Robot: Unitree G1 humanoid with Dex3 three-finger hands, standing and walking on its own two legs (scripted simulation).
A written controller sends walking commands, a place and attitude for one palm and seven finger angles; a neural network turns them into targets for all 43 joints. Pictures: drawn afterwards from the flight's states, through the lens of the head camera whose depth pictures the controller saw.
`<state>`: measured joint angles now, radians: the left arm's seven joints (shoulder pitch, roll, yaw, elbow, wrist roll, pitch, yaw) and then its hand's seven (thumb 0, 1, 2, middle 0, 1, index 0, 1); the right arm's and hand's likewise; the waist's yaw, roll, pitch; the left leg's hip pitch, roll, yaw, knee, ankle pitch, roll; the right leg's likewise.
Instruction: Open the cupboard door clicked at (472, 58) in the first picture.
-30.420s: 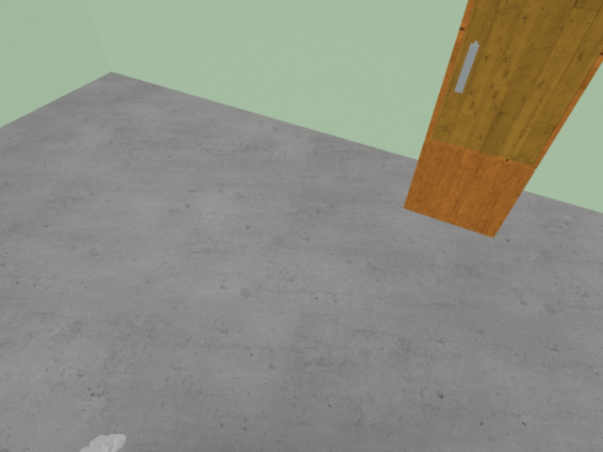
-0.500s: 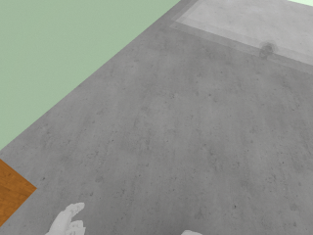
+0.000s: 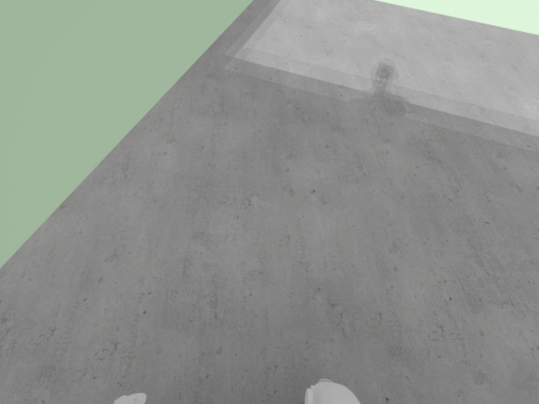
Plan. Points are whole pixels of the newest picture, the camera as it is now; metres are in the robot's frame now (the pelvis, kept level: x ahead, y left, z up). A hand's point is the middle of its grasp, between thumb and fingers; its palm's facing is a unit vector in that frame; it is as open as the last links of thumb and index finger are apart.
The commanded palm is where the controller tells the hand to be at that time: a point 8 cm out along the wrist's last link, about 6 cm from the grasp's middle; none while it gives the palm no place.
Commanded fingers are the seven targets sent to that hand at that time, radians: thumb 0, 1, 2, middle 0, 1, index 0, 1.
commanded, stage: walk to a spot facing it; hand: left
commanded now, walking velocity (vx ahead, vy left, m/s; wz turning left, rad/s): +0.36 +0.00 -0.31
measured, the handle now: out of the picture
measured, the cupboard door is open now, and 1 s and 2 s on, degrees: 51 51 51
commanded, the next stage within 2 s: turn to face it in 0.64 s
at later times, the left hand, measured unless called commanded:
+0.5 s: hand (197, 335) +0.25 +0.14 -0.19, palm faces -0.02 -0.99 -0.17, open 7.3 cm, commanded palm none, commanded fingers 0.00 0.90 0.90 -0.20 -0.30 -0.20 -0.30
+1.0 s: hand (249, 201) +0.56 +0.07 -0.17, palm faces -0.06 -0.98 -0.19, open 7.3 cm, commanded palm none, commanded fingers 0.00 0.90 0.90 -0.20 -0.30 -0.20 -0.30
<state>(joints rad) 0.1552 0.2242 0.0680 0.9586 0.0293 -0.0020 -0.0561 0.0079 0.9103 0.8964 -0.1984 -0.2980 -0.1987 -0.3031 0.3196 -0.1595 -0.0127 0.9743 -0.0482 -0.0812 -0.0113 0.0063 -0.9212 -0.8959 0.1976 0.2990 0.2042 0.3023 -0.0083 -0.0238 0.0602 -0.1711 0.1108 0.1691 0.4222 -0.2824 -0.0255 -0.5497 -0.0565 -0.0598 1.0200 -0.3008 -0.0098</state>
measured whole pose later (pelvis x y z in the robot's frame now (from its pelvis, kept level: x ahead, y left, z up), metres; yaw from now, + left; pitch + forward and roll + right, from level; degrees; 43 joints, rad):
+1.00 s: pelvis +0.44 -0.10 -0.01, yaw -2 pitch +0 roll +1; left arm 0.12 0.16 0.04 0.99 0.02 -0.04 0.00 0.00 0.91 0.90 -0.20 -0.30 -0.20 -0.30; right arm 0.34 -0.18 -0.04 1.11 -0.01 0.02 0.00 0.01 -0.92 -0.90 0.19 0.30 0.20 0.30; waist -0.05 0.01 0.07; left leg -0.37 0.08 0.08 0.99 -0.54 -0.03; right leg -0.32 -0.09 -0.18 0.58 -0.26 -0.02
